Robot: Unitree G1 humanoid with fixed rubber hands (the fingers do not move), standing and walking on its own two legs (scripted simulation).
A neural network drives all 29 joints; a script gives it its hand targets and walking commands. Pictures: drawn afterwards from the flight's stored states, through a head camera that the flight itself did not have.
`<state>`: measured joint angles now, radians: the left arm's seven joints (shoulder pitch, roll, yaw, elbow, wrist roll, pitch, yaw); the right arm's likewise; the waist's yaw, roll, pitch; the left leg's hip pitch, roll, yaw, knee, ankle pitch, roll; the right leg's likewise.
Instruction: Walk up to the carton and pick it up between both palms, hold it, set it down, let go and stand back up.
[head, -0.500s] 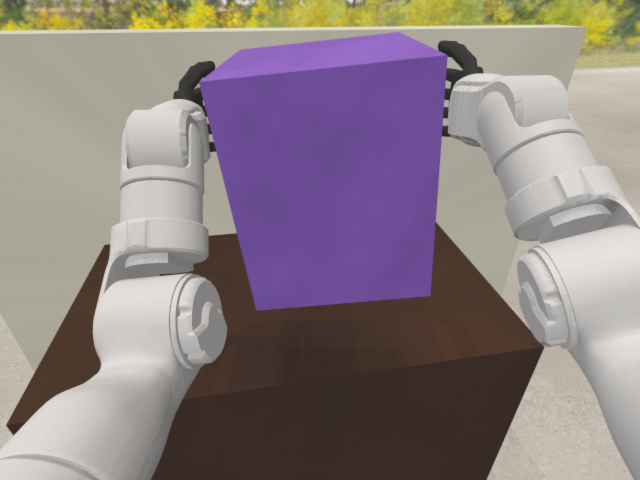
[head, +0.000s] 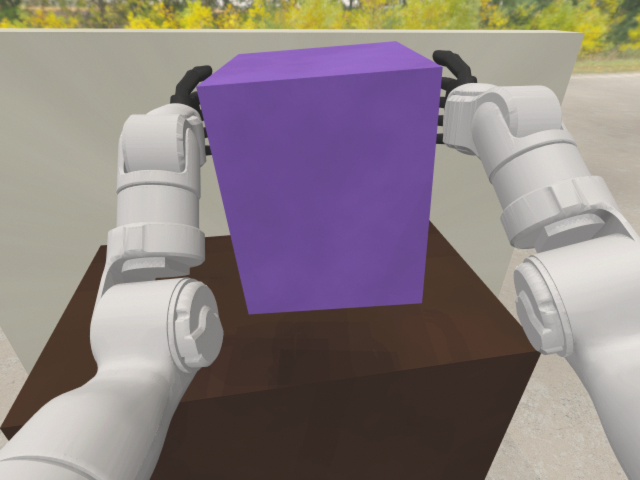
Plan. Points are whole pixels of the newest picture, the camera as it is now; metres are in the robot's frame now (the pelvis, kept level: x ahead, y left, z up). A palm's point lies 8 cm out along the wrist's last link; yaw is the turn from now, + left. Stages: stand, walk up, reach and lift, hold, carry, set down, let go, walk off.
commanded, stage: hold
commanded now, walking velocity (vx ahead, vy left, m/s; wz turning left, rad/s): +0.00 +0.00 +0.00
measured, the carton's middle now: (325, 172) +0.37 +0.01 +0.29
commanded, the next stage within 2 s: none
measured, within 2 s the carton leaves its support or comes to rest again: neither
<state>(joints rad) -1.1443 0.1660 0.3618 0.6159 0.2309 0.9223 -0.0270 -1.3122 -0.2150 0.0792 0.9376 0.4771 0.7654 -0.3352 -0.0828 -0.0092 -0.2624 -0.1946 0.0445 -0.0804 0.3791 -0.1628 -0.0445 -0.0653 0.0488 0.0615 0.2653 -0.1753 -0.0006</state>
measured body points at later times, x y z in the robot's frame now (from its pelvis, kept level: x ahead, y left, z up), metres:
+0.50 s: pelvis +0.00 +0.00 +0.00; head -0.11 +0.01 +0.44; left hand +0.38 +0.16 +0.36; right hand +0.37 -0.13 +0.38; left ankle +0.03 +0.14 -0.75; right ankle -0.02 -0.12 -0.75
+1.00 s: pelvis +0.00 +0.00 +0.00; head -0.11 +0.02 +0.44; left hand +0.38 +0.16 +0.36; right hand +0.36 -0.14 +0.38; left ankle +0.03 +0.14 -0.75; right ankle -0.02 -0.12 -0.75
